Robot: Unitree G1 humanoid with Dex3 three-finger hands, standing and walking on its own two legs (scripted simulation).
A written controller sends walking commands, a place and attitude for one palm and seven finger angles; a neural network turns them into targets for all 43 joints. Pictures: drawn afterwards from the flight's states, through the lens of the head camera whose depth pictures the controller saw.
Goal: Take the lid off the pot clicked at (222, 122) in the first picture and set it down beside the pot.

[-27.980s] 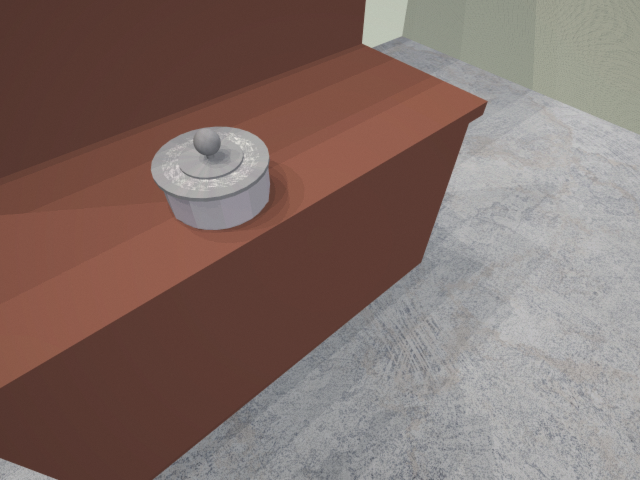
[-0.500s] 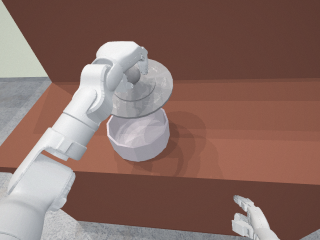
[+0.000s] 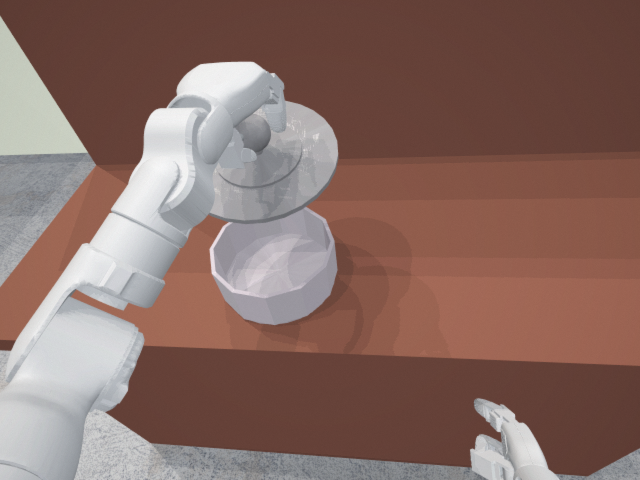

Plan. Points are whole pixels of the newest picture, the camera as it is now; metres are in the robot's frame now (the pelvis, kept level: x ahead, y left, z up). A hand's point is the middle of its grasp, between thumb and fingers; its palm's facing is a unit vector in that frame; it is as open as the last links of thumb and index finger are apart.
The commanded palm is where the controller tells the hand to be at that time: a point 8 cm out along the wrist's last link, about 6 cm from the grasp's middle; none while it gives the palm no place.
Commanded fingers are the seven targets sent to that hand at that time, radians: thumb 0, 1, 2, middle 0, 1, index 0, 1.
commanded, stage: move the lid sideways beside the pot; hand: left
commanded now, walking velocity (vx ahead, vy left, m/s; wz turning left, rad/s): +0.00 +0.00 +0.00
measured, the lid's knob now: (252, 133) +0.46 +0.10 +0.22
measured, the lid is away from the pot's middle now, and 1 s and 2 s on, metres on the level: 0.02 0.13 0.25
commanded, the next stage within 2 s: none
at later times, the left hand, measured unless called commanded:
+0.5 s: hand (182, 144) +0.42 +0.17 +0.24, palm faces -0.10 -0.01 -1.00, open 7.4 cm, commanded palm +0.40 +0.18 +0.31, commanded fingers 0.00 0.65 1.00 -0.89 -0.97 -0.90 -0.98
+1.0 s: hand (138, 146) +0.43 +0.23 +0.23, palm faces -0.17 -0.01 -0.99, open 7.4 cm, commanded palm +0.41 +0.24 +0.31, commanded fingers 0.00 0.65 1.00 -0.89 -0.97 -0.90 -0.98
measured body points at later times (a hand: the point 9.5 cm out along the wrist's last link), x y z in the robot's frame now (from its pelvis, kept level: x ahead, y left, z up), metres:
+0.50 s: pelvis +0.00 +0.01 +0.00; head +0.01 -0.03 +0.45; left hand +0.42 +0.17 +0.29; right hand +0.19 -0.22 -0.11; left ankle +0.02 +0.11 -0.74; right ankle -0.02 -0.13 -0.74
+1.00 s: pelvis +0.00 +0.02 +0.00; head +0.03 -0.01 +0.45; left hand +0.44 +0.23 +0.29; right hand +0.16 -0.23 -0.12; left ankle +0.02 +0.11 -0.74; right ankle -0.02 -0.13 -0.74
